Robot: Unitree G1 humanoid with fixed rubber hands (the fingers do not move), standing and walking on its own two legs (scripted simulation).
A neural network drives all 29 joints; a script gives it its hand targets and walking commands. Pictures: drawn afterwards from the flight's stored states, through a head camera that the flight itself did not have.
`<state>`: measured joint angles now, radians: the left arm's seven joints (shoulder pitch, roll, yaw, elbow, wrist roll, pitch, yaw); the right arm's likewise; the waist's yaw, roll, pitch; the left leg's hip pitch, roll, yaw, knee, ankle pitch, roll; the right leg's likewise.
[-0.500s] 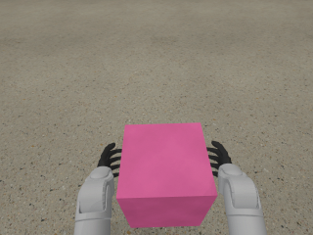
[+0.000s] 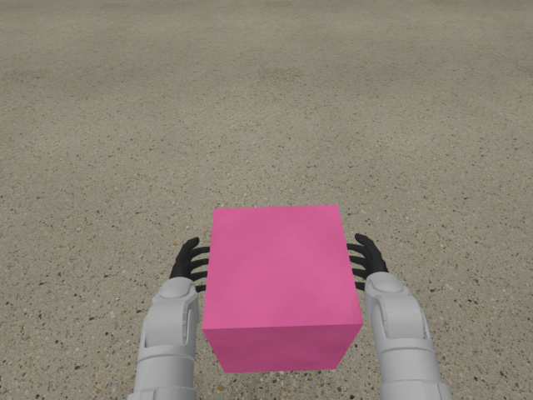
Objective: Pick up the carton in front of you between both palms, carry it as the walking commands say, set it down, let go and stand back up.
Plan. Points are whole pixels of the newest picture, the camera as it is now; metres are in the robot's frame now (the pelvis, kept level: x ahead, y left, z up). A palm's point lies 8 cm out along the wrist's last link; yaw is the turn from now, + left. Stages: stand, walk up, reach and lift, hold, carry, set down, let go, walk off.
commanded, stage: carry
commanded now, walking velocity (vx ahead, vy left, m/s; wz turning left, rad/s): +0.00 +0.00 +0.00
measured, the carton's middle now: (278, 293) +0.31 +0.00 -0.04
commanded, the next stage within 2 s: hold in 0.78 s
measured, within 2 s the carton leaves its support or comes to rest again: neither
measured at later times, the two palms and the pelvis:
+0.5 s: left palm (181, 299) +0.26 +0.15 +0.04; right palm (379, 293) +0.26 -0.15 +0.04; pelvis -0.02 +0.00 +0.00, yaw +0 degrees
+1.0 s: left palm (189, 306) +0.25 +0.13 +0.04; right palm (397, 311) +0.23 -0.16 +0.04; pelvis -0.04 +0.00 +0.01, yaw -3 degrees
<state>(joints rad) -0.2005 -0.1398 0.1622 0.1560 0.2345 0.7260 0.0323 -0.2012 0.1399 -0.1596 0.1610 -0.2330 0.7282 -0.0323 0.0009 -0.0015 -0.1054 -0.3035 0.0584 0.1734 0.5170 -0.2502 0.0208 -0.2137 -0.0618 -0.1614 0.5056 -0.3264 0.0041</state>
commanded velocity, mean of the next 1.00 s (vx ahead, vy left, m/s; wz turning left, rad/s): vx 0.00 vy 0.00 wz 0.00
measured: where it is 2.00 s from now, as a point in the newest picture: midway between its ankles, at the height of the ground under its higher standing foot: outside the picture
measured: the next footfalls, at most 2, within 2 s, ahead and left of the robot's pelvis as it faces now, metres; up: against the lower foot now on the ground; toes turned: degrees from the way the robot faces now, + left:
none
